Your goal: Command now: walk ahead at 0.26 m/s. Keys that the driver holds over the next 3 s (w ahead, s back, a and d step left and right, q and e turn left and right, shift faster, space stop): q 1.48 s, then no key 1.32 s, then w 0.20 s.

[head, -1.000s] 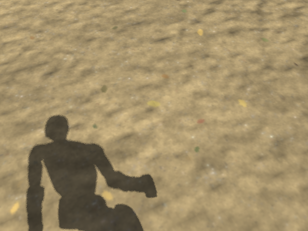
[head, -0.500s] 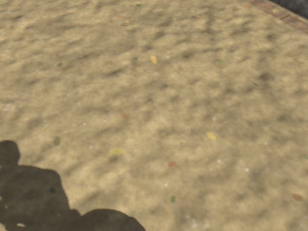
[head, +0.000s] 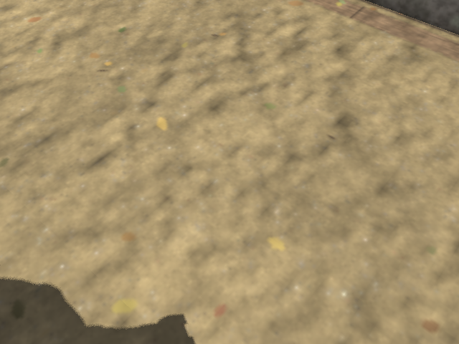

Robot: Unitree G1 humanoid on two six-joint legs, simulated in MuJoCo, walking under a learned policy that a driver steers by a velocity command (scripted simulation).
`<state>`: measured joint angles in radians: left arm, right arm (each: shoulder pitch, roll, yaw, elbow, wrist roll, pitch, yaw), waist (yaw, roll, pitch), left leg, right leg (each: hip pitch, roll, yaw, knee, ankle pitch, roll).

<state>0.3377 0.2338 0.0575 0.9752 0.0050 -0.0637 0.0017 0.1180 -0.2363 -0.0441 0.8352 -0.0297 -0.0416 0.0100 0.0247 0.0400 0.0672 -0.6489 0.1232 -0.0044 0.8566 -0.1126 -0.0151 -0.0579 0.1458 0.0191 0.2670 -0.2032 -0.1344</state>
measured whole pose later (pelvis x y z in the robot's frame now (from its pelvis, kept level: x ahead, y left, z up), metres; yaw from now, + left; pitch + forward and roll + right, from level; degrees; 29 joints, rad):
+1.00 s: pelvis +0.13 -0.03 +0.00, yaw +32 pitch +1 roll +1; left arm 0.21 0.25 0.03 0.75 0.03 0.00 0.05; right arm 0.21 -0.32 -0.09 0.81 -0.02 0.08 0.04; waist 0.00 0.05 0.04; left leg -0.46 -0.05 -0.07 1.06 -0.41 -0.06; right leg -0.18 0.00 -0.07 0.40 -0.23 -0.05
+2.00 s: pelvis +0.12 -0.02 +0.00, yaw +55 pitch -1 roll +1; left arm 0.19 0.22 -0.01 0.79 0.02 0.01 0.02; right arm 0.22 -0.28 -0.02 0.85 -0.01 0.05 -0.01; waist 0.00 0.03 0.05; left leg -0.20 -0.04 -0.08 0.57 -0.38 -0.01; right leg -0.19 0.03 0.00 0.43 -0.22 -0.05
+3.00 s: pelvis +0.12 +0.00 -0.01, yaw +54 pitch +0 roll +1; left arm 0.31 0.20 0.00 1.09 0.03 0.00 0.01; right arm 0.35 -0.20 -0.01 1.14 -0.02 0.00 -0.03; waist -0.01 0.00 -0.02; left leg -0.13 -0.05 -0.07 0.45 -0.34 0.06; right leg -0.26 0.02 -0.01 0.62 -0.41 -0.07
